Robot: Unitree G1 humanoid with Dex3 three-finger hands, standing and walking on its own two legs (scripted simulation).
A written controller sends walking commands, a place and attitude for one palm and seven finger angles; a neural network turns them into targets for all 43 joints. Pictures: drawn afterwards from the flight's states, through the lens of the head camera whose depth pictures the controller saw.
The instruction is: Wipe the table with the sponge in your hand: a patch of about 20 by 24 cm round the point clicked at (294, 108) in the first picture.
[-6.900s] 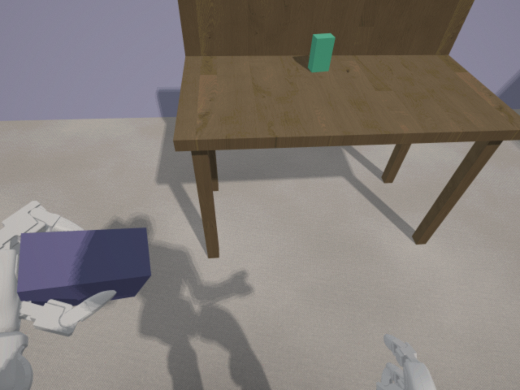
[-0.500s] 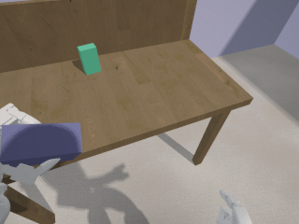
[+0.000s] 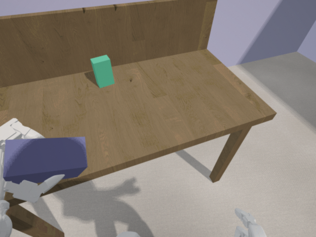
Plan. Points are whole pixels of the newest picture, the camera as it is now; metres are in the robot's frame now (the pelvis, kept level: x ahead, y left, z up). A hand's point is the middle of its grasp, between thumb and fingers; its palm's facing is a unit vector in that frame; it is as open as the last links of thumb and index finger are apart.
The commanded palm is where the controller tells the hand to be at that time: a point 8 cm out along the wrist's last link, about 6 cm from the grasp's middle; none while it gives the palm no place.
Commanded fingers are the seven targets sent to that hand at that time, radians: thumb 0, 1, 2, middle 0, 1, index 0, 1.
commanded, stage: shuffle to correct the standing spot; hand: left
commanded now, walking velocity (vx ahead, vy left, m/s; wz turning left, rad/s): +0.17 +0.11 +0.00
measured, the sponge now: (59, 160) +0.22 +0.21 +0.15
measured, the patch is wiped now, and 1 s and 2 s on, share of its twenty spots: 0.00 0.00 0.00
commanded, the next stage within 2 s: come to a stop and stand still in 0.32 s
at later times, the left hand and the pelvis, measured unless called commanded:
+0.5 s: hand (12, 132) +0.27 +0.32 +0.16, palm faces +0.41 -0.82 -0.39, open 9.6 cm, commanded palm +0.22 +0.35 +0.18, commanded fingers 0.00 0.10 1.30 -1.20 -1.60 -1.20 -1.60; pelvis +0.06 +0.07 +0.00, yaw +0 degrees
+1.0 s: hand (23, 123) +0.29 +0.31 +0.16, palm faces +0.32 -0.87 -0.37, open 9.6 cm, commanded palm +0.23 +0.35 +0.18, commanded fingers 0.00 0.10 1.30 -1.20 -1.60 -1.20 -1.60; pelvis +0.06 +0.08 +0.01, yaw -2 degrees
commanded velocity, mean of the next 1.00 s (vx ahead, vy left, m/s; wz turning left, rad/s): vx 0.06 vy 0.01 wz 0.00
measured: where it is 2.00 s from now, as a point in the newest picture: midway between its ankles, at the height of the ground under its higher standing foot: outside the picture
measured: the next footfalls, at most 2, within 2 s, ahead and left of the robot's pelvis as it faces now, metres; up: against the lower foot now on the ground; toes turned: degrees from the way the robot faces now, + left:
left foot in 0.14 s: +0.12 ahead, +0.16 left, +0.00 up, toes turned -1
right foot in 0.62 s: +0.11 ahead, -0.03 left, +0.00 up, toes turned -1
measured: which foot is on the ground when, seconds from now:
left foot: up 0.00-0.12, down 0.14-1.00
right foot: down 0.00-0.42, up 0.44-0.60, down 0.62-1.00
